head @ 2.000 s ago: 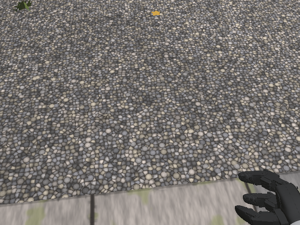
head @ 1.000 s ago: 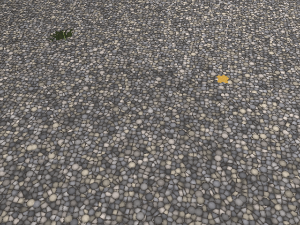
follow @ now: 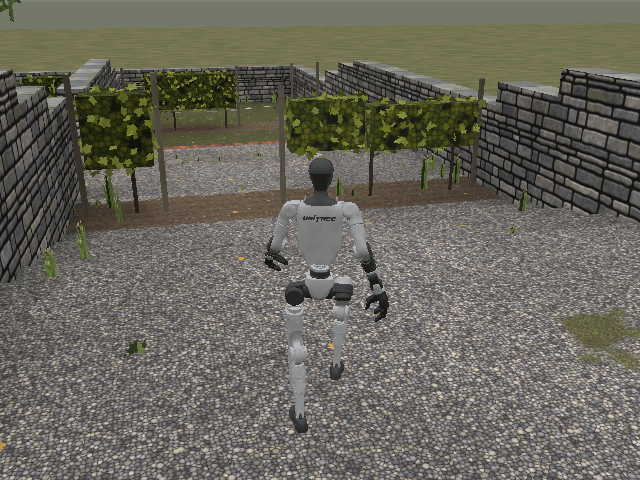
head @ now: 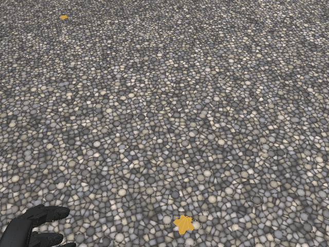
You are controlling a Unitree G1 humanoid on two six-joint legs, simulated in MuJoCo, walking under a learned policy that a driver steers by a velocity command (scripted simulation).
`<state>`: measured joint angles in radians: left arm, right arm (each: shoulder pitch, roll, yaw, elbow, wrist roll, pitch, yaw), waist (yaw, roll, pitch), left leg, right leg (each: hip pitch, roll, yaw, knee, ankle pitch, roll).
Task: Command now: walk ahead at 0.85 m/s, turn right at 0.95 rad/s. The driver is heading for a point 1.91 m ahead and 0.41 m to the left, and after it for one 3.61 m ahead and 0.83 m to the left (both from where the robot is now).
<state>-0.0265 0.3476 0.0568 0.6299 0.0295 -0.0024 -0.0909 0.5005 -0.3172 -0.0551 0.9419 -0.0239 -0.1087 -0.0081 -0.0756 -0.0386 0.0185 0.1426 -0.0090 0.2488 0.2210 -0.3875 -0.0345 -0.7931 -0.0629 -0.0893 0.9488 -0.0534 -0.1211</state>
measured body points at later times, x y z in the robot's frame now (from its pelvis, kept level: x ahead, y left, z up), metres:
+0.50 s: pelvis +0.29 +0.01 +0.01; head +0.33 +0.02 +0.46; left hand +0.38 +0.27 -0.12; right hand +0.38 -0.23 -0.12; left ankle +0.40 +0.12 -0.69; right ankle +0.27 -0.04 -0.72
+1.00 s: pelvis +0.36 +0.03 +0.01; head +0.39 +0.05 +0.46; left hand +0.37 +0.33 -0.10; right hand +0.59 -0.19 -0.08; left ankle +0.38 +0.11 -0.72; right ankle +0.45 -0.10 -0.69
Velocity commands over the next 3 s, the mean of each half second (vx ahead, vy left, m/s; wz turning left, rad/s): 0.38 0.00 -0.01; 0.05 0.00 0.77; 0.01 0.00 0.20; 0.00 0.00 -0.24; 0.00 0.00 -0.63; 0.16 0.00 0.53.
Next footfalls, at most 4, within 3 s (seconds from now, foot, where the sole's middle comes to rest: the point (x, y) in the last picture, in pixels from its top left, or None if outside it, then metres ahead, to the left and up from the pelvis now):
0.10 right None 0.31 -0.05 -0.76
0.58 left None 0.42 0.12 -0.76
1.12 right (179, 246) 0.47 -0.06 -0.76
1.44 left None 0.32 0.10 -0.76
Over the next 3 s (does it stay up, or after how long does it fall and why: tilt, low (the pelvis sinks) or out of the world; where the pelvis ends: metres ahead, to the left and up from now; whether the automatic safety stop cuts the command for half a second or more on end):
stays up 0.48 -0.03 0.02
